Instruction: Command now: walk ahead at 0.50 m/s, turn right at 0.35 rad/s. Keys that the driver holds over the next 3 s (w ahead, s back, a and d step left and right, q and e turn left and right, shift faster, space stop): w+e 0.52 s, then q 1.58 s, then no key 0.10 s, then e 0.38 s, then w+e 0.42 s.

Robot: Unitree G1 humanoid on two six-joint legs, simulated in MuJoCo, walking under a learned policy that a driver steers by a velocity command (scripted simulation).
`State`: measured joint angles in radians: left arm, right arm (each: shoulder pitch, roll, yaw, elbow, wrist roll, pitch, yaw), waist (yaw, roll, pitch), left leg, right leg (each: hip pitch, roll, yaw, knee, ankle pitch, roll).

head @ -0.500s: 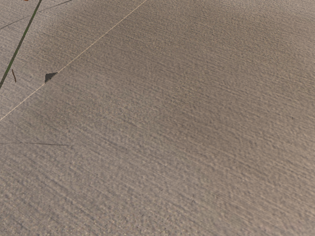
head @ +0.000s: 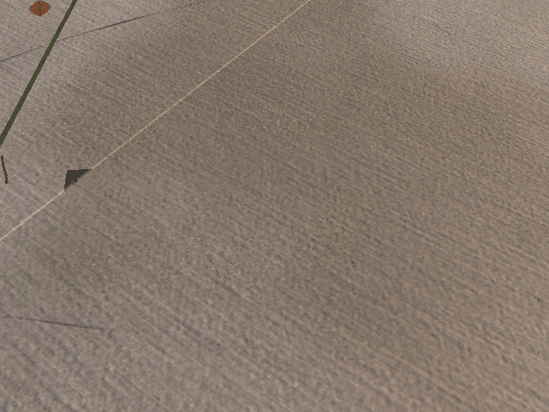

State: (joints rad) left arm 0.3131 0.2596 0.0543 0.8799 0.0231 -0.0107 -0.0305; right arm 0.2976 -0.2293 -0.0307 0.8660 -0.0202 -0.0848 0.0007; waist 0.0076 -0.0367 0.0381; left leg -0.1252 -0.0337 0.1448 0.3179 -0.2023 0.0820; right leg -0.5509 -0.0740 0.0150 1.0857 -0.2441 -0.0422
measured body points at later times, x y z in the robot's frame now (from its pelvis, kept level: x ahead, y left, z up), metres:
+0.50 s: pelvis +0.26 -0.07 -0.01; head +0.29 -0.08 +0.44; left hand +0.40 +0.18 -0.14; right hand +0.30 -0.35 -0.13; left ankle +0.29 +0.09 -0.66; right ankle +0.27 -0.11 -0.75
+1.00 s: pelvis +0.44 -0.08 -0.01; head +0.49 -0.07 +0.43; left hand +0.62 +0.14 -0.15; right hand +0.46 -0.37 -0.13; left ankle +0.55 -0.05 -0.75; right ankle +0.39 -0.21 -0.67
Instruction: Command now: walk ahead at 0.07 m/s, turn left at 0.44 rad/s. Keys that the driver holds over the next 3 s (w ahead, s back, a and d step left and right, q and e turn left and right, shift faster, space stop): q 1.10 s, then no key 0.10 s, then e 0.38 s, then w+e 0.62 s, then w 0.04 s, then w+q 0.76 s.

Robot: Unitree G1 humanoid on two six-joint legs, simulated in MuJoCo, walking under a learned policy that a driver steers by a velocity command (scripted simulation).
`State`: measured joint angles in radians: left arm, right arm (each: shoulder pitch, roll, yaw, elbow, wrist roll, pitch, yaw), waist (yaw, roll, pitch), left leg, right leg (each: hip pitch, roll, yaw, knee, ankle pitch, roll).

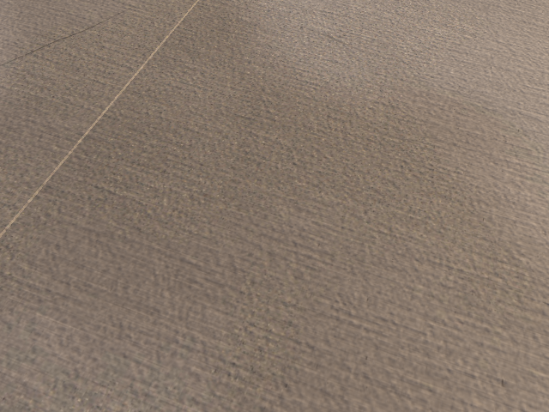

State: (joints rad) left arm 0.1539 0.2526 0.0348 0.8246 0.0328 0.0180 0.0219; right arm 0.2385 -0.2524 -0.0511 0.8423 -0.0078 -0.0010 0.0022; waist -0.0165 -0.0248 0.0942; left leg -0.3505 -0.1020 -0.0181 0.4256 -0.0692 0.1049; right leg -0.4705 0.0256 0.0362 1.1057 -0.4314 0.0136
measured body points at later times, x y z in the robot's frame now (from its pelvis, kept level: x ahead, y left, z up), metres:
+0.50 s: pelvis +0.02 -0.05 +0.01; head +0.05 -0.07 +0.46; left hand +0.04 +0.25 -0.09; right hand +0.20 -0.29 -0.13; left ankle -0.02 +0.06 -0.65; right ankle +0.04 -0.14 -0.73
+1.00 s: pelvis -0.01 -0.02 +0.01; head +0.00 +0.03 +0.46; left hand -0.08 +0.27 -0.12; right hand +0.25 -0.18 -0.09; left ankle -0.05 +0.04 -0.73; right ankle +0.07 -0.14 -0.66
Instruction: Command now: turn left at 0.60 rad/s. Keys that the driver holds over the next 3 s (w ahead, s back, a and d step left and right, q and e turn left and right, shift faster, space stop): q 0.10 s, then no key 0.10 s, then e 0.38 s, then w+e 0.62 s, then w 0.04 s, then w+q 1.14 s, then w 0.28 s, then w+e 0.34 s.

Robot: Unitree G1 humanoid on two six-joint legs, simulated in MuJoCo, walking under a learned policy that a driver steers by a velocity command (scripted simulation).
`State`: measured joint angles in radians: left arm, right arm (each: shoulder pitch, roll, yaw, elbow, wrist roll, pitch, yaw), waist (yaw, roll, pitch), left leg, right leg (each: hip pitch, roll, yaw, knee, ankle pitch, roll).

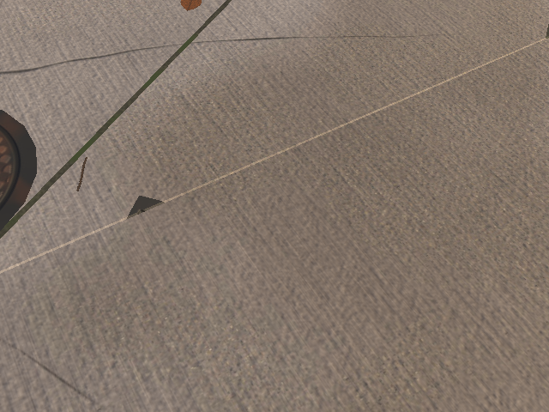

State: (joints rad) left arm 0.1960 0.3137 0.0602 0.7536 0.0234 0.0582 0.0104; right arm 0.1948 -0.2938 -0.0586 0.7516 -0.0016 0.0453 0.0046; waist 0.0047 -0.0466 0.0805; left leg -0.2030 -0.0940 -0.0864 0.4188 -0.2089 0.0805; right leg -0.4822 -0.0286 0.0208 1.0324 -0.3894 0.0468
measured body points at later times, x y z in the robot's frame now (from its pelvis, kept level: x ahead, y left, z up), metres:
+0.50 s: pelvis +0.01 -0.04 +0.00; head +0.03 -0.06 +0.45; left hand +0.11 +0.23 -0.11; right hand +0.13 -0.30 -0.14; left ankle -0.03 +0.09 -0.74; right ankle +0.03 -0.13 -0.74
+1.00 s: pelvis +0.07 -0.02 +0.00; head +0.09 +0.00 +0.45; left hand +0.28 +0.20 -0.12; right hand +0.00 -0.29 -0.12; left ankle -0.02 +0.08 -0.74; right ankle +0.11 -0.18 -0.67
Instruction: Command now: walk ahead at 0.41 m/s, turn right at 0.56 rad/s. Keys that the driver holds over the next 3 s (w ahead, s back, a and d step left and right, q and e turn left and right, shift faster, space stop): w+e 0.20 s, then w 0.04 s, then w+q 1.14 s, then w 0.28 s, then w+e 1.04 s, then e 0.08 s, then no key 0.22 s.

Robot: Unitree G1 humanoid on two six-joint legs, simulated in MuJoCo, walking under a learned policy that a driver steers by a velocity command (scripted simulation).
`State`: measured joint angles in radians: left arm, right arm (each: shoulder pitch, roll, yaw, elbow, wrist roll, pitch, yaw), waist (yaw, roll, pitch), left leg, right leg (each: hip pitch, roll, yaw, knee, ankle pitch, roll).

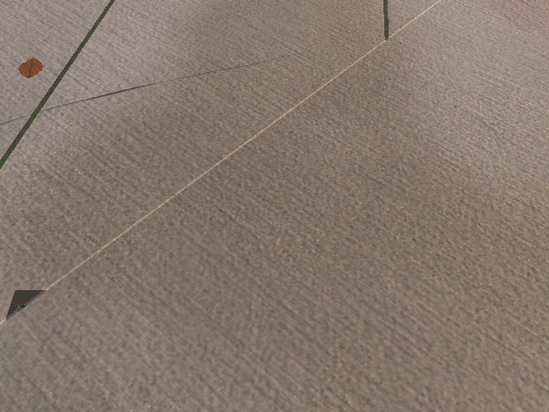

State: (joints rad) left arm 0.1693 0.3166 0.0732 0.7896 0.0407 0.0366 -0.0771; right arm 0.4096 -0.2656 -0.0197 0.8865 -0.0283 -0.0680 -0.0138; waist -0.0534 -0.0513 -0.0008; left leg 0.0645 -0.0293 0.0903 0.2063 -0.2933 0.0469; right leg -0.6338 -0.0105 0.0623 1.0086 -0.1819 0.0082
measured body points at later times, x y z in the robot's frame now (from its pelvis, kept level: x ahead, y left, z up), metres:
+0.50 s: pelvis +0.26 -0.08 +0.00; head +0.28 -0.10 +0.45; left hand +0.33 +0.18 -0.13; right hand +0.30 -0.35 -0.14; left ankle +0.39 +0.07 -0.66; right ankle +0.20 -0.11 -0.74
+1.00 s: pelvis +0.55 -0.07 +0.00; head +0.58 -0.06 +0.45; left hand +0.67 +0.19 -0.11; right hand +0.61 -0.35 -0.13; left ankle +0.52 -0.04 -0.74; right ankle +0.66 -0.25 -0.67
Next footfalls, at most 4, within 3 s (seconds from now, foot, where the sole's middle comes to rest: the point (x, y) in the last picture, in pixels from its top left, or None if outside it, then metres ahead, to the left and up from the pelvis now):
0.20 right None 0.24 -0.12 -0.78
0.76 left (271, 393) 0.56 -0.03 -0.78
1.24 right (309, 278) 0.89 -0.16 -0.78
1.72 left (203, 246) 1.01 0.15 -0.78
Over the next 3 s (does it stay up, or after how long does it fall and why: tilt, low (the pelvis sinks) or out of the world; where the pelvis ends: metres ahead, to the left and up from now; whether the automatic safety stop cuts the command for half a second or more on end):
stays up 1.53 0.17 0.00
